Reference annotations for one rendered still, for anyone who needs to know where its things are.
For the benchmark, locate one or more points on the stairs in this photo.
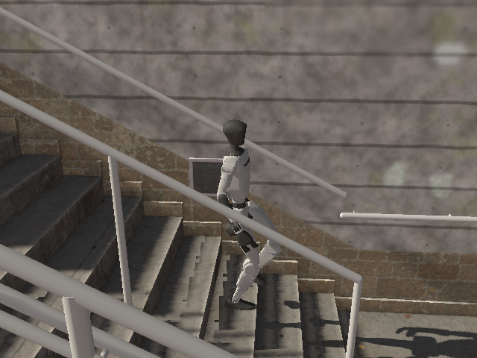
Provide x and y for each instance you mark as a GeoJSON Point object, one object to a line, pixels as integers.
{"type": "Point", "coordinates": [67, 223]}

